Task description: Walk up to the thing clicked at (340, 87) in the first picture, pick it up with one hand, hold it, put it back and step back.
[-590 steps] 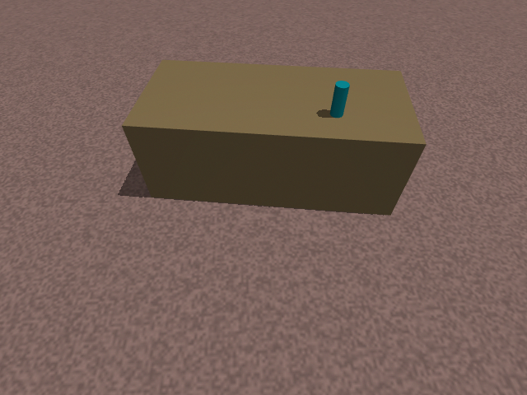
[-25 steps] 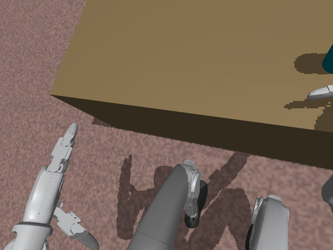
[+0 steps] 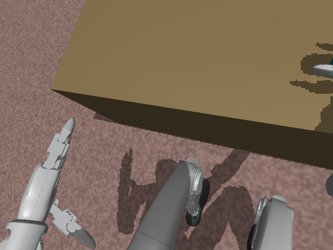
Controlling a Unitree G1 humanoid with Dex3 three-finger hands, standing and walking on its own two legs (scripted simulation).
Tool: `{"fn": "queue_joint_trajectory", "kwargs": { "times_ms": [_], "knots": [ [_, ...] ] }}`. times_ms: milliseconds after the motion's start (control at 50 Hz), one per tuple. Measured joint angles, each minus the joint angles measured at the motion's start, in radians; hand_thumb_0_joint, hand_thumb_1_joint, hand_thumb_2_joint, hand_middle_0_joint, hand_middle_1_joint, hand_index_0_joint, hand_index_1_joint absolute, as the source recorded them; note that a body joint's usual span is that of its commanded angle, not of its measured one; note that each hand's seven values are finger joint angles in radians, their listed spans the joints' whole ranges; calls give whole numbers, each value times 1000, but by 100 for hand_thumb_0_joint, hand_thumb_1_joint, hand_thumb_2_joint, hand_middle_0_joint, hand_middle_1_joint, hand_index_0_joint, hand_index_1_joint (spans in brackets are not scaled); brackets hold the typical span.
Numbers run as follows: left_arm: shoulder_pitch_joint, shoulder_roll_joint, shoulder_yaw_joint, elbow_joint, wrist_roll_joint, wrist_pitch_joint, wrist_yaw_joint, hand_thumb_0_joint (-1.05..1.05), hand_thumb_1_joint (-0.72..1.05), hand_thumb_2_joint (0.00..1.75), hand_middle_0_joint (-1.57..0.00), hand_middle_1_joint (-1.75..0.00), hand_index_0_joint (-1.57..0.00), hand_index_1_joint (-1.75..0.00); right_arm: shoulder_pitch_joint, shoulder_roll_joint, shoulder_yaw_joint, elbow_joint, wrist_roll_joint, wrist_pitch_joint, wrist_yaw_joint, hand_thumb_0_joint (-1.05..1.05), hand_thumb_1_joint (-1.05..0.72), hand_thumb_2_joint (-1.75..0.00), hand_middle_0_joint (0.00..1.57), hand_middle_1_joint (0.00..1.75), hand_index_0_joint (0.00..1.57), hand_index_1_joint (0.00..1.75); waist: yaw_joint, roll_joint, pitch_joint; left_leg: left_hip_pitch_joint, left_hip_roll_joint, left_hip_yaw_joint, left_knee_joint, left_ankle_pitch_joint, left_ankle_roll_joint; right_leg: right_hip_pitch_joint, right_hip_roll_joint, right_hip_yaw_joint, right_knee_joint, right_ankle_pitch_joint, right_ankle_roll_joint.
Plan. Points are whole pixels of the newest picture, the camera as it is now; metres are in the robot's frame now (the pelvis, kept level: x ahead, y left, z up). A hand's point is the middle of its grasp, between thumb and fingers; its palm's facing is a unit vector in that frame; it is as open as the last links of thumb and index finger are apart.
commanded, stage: close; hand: right
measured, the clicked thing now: out of the picture +0.58 -0.18 -0.03
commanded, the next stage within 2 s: settle in 0.24 s
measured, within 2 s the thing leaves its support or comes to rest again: leaves its support in 0.28 s
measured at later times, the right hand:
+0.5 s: hand out of the picture +0.57 -0.18 -0.02, palm faces +0.14 +0.99 -0.01, open 7.8 cm
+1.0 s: hand out of the picture +0.59 -0.18 +0.04, palm faces +0.13 +0.99 +0.00, open 7.9 cm
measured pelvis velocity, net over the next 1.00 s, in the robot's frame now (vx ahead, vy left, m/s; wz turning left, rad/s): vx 0.01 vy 0.00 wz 0.00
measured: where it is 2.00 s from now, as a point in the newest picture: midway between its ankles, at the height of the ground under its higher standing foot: (222, 233)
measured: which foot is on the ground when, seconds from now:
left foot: down 0.00-1.00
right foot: down 0.00-1.00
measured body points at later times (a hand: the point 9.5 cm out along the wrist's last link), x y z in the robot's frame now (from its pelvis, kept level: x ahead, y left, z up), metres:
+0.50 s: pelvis -0.01 +0.00 +0.00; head +0.22 -0.07 +0.39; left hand +0.17 +0.26 +0.12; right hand +0.56 -0.23 -0.02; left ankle +0.12 +0.13 -0.51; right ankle +0.02 -0.13 -0.51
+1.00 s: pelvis +0.01 +0.00 +0.04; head +0.21 -0.06 +0.43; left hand +0.18 +0.26 +0.14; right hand +0.57 -0.23 +0.04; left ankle +0.12 +0.13 -0.51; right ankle +0.02 -0.13 -0.51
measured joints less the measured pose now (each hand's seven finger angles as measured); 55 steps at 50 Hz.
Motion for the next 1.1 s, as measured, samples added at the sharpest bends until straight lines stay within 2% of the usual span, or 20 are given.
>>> {"fn": "queue_joint_trajectory", "kwargs": {
  "times_ms": [120, 200, 360, 520, 660, 760, 840, 880, 1100],
  "knots": [
    [5, -10, -14, 23, 0, 5, 2, -1, -53, 5, -6, -5, -6, -4, -4, -16, -5, -5, 5, 5, 0, -1, 14, -47, 103, 75, 103, 76, 0, -4, 6, 5, -2, 3, -6, 4, 0, 2, -2, 3, -2, 3, 0],
    [7, -9, -16, 28, 1, 8, 2, -1, -54, 5, -6, -5, -6, -4, -3, -21, 4, 7, 11, 13, 11, -1, 13, -59, 99, 80, 100, 82, -4, -11, 6, 4, -1, 0, -5, 5, -1, 1, 0, 0, -1, 4, -2],
    [-12, 0, -13, 64, -5, 5, 16, -1, -53, 4, -6, -5, -6, -4, -2, 15, 25, 18, 23, 30, 16, 0, 12, -87, 92, 93, 93, 95, -15, -12, -8, 25, 1, 2, -16, 8, -2, 20, 2, 2, -12, 8, -3],
    [-25, -6, -33, 60, 4, 18, 20, -1, -53, 4, -7, -5, -7, -4, -24, -15, 26, 24, 5, 20, -2, 0, 14, -106, 87, 106, 88, 108, -7, -1, 3, 21, -3, -5, -18, 17, -2, 19, -1, -5, -14, 15, -3],
    [-9, -13, -35, 69, 0, 17, 22, -1, -52, 4, -7, -6, -8, -5, -25, -5, 40, -15, 15, 53, 7, 0, 16, -112, 85, 112, 86, 114, -20, -4, -8, 53, -4, -2, -48, 20, -2, 48, -2, -4, -44, 21, -2],
    [-10, -19, -31, 122, 1, 22, 26, -1, -52, 4, -7, -6, -8, -5, -44, -1, 39, 12, 23, 71, -1, 0, 17, -114, 85, 114, 85, 115, -33, -21, -8, 92, -3, 2, -78, 20, -3, 83, -2, -1, -74, 25, -3],
    [-30, -18, -36, 141, 2, 38, 33, -1, -52, 4, -7, -6, -8, -5, -60, -9, 38, 30, 15, 73, 1, 0, 18, -115, 85, 114, 85, 116, -39, -27, -4, 111, -5, -4, -92, 21, -5, 105, -3, -8, -92, 26, -6],
    [-38, -19, -38, 142, 1, 41, 36, -1, -52, 4, -7, -6, -7, -5, -68, -11, 48, 47, 19, 70, 7, 0, 18, -115, 84, 115, 85, 116, -43, -29, -4, 119, -5, -5, -99, 20, -6, 114, -3, -10, -101, 27, -7],
    [-26, -44, -80, 136, 0, 24, 36, -1, -52, 4, -6, -5, -7, -4, -53, 9, 39, 48, 31, 69, 16, 0, 18, -116, 83, 117, 84, 118, -50, -19, -3, 183, -8, 3, -155, 25, 0, 175, -6, -5, -163, 40, 0]
  ]
}}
